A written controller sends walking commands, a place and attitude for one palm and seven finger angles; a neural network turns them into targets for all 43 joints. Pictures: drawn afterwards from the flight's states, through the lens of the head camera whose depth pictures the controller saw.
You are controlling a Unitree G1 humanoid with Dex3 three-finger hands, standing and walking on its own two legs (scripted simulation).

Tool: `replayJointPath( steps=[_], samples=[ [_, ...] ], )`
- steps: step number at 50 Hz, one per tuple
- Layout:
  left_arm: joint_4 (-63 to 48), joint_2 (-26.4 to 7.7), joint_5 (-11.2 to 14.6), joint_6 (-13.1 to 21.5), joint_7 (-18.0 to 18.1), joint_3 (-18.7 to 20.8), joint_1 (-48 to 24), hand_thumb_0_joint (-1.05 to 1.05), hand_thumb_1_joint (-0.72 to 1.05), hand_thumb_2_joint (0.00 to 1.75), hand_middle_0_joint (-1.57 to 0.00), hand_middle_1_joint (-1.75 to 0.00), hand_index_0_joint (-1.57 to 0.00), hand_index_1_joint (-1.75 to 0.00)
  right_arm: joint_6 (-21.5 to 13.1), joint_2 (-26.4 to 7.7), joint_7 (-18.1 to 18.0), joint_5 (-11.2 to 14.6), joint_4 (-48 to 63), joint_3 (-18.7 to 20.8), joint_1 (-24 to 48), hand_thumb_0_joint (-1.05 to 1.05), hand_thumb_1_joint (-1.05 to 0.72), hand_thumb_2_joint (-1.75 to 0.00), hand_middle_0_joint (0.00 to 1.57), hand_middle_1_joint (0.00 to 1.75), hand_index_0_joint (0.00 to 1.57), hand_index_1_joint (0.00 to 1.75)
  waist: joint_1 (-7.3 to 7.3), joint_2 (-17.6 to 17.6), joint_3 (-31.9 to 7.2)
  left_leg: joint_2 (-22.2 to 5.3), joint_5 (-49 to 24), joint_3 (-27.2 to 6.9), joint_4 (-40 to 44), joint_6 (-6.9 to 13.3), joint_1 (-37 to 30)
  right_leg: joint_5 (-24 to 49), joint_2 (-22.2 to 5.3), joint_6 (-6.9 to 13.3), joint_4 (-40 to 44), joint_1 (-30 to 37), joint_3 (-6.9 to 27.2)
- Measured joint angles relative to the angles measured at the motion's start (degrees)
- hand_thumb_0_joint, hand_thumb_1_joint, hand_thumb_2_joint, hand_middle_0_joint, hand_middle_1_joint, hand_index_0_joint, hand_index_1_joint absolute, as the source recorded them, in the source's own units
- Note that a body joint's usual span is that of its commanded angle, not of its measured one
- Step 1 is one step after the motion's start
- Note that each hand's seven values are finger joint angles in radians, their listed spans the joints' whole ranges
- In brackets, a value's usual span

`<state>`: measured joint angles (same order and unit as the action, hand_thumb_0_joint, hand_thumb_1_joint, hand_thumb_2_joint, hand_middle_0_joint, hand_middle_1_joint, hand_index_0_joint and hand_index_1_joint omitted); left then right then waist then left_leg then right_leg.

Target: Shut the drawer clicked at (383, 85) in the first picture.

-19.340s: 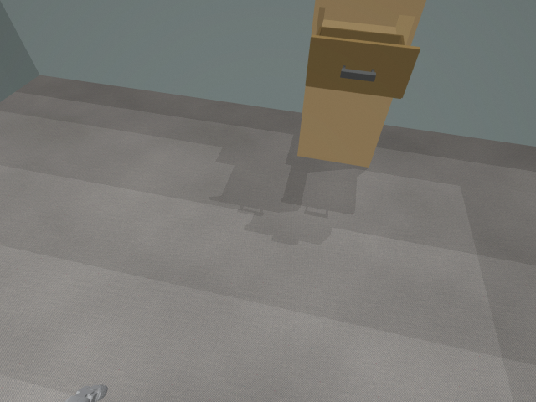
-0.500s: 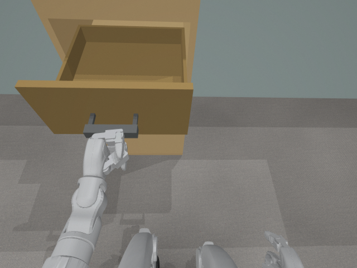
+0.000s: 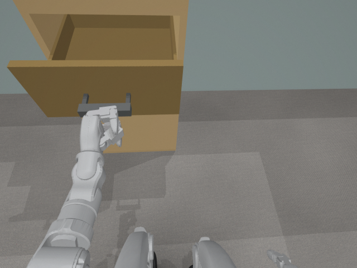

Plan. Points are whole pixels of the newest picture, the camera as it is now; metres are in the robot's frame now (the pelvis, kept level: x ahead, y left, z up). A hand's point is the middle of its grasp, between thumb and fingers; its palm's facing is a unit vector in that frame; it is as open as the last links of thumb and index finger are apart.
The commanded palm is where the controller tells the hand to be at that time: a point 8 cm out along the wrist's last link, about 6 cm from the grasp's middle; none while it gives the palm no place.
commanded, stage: push the drawer shut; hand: left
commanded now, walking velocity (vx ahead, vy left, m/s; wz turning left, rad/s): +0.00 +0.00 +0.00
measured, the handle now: (106, 103) +0.49 +0.17 +0.04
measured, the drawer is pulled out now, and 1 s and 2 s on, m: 0.18 0.06 0.00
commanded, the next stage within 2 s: pull the fist back off the drawer in 1.76 s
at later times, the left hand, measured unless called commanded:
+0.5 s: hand (122, 104) +0.49 +0.13 +0.04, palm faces +0.05 -1.00 -0.04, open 3.1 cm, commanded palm +0.46 +0.18 +0.04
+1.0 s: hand (122, 88) +0.54 +0.14 +0.04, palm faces +0.05 -1.00 -0.03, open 3.2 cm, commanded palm +0.53 +0.18 +0.04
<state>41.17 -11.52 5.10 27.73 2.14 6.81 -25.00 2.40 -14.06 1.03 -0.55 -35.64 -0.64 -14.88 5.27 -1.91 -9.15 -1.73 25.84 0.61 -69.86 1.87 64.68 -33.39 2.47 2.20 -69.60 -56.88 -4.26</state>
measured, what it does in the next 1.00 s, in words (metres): stands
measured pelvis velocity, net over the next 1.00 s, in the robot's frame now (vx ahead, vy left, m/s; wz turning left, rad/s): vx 0.00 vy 0.00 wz -0.03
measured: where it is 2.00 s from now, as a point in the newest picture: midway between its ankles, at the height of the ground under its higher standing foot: outside the picture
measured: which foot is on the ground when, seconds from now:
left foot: down 0.00-1.00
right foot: down 0.00-1.00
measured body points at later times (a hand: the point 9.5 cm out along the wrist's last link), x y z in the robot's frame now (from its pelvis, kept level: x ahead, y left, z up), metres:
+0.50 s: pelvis +0.00 +0.00 -0.01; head +0.13 +0.01 +0.42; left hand +0.48 +0.19 +0.04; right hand +0.03 -0.26 -0.13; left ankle +0.07 +0.10 -0.63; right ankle +0.00 -0.10 -0.63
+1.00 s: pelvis +0.00 +0.00 -0.02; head +0.15 +0.02 +0.41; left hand +0.53 +0.19 +0.04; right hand +0.00 -0.26 -0.13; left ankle +0.07 +0.10 -0.63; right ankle +0.00 -0.10 -0.63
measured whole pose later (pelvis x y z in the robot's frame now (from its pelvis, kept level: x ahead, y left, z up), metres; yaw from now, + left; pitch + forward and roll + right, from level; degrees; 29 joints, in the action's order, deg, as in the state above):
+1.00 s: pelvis +0.00 +0.00 -0.02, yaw -2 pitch +27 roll -4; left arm 68.5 -24.0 0.8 27.5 -1.8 19.9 -54.2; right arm 5.3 -14.6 2.6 -2.6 -36.6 -1.7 -20.1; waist 11.6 -3.0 -8.4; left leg -3.2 27.0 -0.3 -74.0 1.9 74.0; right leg -33.6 4.0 2.3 -72.2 -65.6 -4.9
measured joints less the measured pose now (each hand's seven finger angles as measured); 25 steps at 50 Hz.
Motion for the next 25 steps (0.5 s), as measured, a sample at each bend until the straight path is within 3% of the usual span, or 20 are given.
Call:
replayJointPath(
  steps=[12,25],
  samples=[
    [10.2,-1.8,-0.9,1.3,-0.4,3.5,-9.5,0.00,0.85,0.93,-1.40,-1.60,-1.40,-1.60,0.1,-0.2,0.2,-0.5,-1.0,0.0,-1.0,0.01,-0.91,-0.90,0.20,0.30,0.21,0.30,1.21,-0.3,0.1,-0.1,-0.1,-0.2,-0.8,0.0,2.3,0.1,0.1,0.1,-0.8,-2.3,-0.2],
    [18.7,-6.0,-2.0,1.5,-1.9,8.2,-18.6,0.01,0.85,0.92,-1.40,-1.60,-1.40,-1.60,1.6,-0.3,0.8,-1.2,-1.4,0.0,-3.3,0.01,-0.91,-0.90,0.20,0.30,0.21,0.30,3.42,-0.5,0.2,-0.6,0.4,-0.2,-2.1,-0.1,5.3,-0.2,0.6,0.2,-1.9,-5.3,-0.1]
  ],
)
